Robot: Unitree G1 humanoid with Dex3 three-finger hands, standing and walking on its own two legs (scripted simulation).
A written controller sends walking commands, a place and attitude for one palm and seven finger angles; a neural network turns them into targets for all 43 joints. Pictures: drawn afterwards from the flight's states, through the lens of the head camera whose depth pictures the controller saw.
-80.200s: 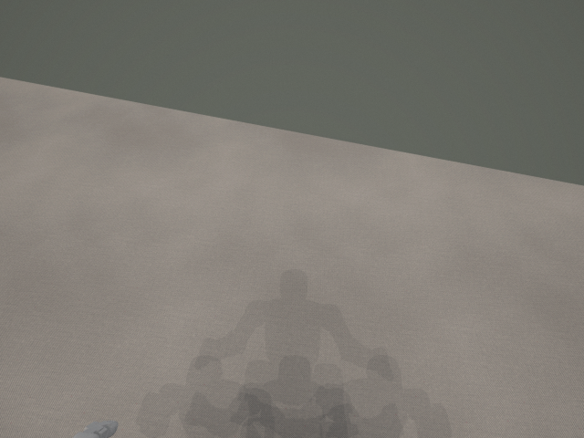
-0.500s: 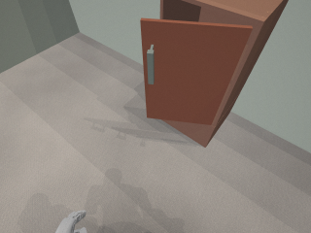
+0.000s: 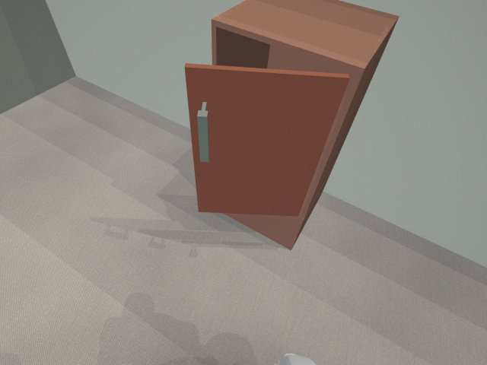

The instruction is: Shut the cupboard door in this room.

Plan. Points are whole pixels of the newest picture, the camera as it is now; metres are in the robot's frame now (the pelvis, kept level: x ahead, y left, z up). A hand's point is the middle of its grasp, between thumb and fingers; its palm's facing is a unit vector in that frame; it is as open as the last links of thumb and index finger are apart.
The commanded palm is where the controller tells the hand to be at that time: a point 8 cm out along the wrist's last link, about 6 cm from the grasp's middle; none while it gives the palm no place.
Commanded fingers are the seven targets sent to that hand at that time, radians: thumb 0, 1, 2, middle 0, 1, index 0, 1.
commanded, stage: take the last steps up to it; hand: left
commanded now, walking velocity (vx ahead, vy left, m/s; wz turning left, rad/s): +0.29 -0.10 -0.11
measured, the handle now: (204, 132) +0.67 +0.13 -0.05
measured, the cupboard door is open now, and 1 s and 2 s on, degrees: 30 30 30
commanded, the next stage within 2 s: come to a stop and stand still in 0.44 s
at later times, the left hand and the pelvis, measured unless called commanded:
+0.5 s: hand (186, 361) +0.17 +0.11 -0.19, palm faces +0.04 -0.99 -0.15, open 7.3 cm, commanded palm none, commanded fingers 0.00 0.90 0.90 -0.20 -0.30 -0.20 -0.30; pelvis +0.15 -0.07 -0.01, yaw +0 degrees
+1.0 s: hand (200, 300) +0.28 +0.09 -0.18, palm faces +0.06 -0.97 -0.24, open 7.4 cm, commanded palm none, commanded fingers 0.00 0.90 0.90 -0.20 -0.30 -0.20 -0.30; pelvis +0.22 -0.10 -0.01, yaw +2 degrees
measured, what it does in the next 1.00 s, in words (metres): walks ahead: right foot, then left foot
